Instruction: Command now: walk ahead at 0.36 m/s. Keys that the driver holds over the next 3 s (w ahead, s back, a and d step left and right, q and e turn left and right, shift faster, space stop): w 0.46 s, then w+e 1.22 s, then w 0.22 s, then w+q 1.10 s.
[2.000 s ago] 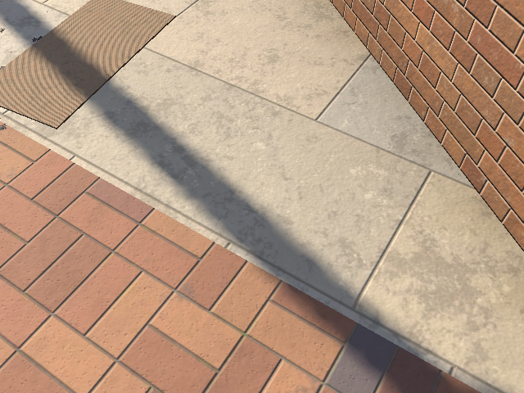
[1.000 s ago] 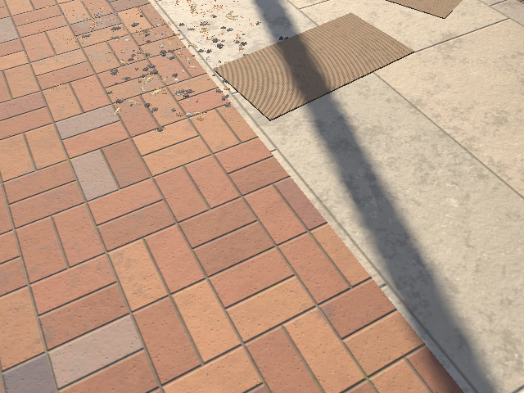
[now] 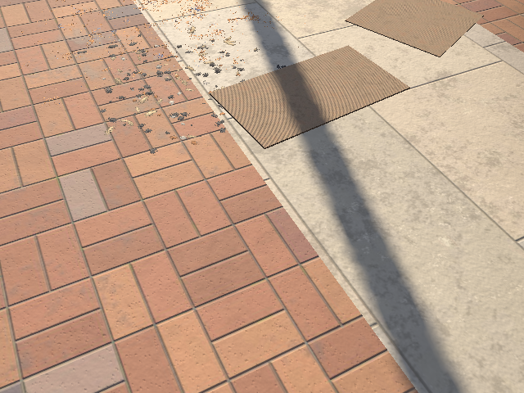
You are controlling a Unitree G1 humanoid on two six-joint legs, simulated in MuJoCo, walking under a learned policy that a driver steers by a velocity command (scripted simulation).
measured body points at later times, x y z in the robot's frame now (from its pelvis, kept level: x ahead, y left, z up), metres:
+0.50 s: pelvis +0.25 +0.01 -0.03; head +0.28 +0.01 +0.42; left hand +0.43 +0.24 -0.14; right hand +0.13 -0.21 -0.17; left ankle +0.02 +0.09 -0.72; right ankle +0.36 -0.04 -0.74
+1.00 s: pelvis +0.53 +0.03 -0.01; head +0.57 +0.02 +0.44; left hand +0.51 +0.29 -0.15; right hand +0.73 -0.22 -0.10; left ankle +0.68 +0.11 -0.74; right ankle +0.37 -0.04 -0.74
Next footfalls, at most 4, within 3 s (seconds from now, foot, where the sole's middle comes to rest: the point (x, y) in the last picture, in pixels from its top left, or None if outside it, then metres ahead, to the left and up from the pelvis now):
0.48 right None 0.40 -0.05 -0.78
1.00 left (232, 329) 0.72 0.10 -0.78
1.54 right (336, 286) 0.88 -0.20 -0.78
2.10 left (358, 203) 1.22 -0.31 -0.78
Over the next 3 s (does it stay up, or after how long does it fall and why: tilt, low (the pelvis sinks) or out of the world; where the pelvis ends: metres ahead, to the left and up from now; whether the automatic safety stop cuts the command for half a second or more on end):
stays up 1.43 -0.52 0.00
